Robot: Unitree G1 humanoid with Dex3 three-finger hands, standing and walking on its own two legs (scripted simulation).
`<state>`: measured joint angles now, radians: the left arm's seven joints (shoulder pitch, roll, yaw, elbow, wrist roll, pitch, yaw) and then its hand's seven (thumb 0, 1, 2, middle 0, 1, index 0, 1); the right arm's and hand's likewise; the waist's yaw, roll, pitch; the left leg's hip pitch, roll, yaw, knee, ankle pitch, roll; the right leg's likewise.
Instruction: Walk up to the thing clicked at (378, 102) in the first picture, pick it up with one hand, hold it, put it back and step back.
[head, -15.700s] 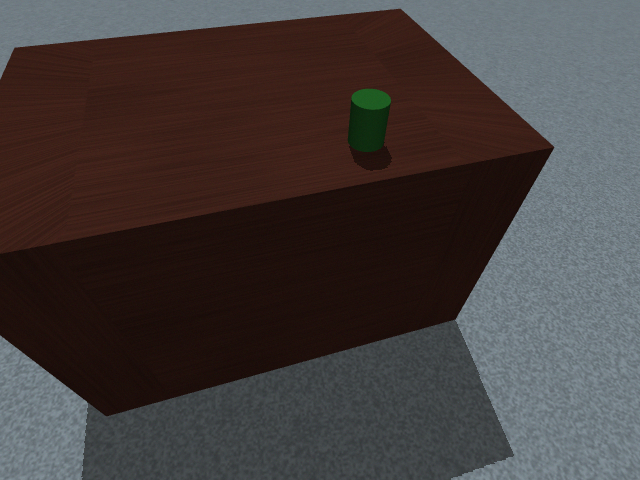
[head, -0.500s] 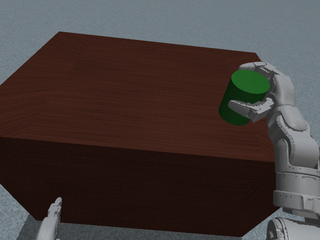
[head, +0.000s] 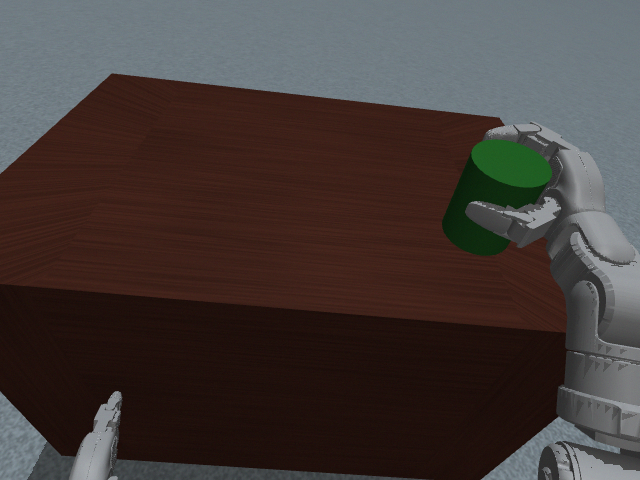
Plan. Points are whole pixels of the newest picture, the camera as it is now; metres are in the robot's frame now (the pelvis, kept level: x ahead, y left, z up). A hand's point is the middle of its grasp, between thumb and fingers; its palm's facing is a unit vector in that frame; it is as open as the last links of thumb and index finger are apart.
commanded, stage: hold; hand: right
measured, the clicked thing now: (491, 199) +0.35 -0.16 +0.24
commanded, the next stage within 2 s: none
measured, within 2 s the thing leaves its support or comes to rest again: neither
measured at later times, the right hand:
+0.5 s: hand (523, 173) +0.34 -0.17 +0.28, palm faces +0.04 +1.00 -0.04, open 11.0 cm
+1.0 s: hand (522, 179) +0.34 -0.17 +0.28, palm faces +0.05 +1.00 -0.04, open 11.0 cm
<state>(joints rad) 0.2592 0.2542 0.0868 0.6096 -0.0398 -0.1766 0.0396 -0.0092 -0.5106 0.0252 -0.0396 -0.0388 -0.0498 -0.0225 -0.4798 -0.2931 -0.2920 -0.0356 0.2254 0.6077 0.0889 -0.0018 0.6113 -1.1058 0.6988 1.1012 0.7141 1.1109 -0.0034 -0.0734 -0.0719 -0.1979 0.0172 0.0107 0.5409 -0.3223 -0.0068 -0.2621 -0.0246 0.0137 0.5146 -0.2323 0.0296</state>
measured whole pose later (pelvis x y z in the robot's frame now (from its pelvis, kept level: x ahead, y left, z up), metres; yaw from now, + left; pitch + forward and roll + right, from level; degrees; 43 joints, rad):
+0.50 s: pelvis +0.00 +0.00 +0.00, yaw +0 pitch -2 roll +0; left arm 0.24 0.27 0.08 0.66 -0.05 -0.21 0.04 -0.01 -0.53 0.04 -0.04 -0.04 -0.04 -0.03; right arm -0.51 -0.33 -0.32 -0.10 0.25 0.71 0.12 0.00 0.61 -1.11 0.70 1.10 0.71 1.11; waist -0.01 -0.08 -0.08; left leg -0.19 0.02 0.02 0.54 -0.32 -0.01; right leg -0.25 -0.02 0.02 0.51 -0.23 0.03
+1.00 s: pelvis +0.00 +0.00 +0.00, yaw -1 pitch -1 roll +0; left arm 0.24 0.25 0.06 0.67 -0.04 -0.23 0.04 -0.01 -0.53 0.04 -0.04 -0.04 -0.04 -0.03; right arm -0.50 -0.32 -0.32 -0.14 0.26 0.76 0.11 0.00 0.61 -1.11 0.70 1.10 0.71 1.11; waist -0.01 -0.09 -0.08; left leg -0.19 0.02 0.02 0.54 -0.32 -0.01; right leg -0.26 -0.02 0.02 0.52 -0.23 0.03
